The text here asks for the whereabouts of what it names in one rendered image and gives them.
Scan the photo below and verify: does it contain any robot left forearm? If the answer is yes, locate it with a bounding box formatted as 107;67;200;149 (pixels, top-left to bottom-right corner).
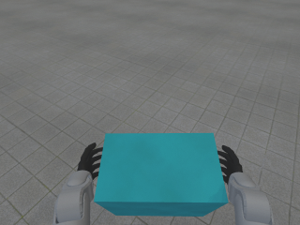
52;170;94;225

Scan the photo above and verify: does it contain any robot right hand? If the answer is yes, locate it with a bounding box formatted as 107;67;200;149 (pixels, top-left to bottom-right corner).
217;145;243;185

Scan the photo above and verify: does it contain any robot left hand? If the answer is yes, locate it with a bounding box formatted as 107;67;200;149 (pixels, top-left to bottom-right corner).
77;142;103;180

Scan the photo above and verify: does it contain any carton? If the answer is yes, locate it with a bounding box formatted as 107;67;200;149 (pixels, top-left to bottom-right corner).
94;133;229;217

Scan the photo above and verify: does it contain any robot right forearm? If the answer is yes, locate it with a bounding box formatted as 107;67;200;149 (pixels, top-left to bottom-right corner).
228;172;276;225

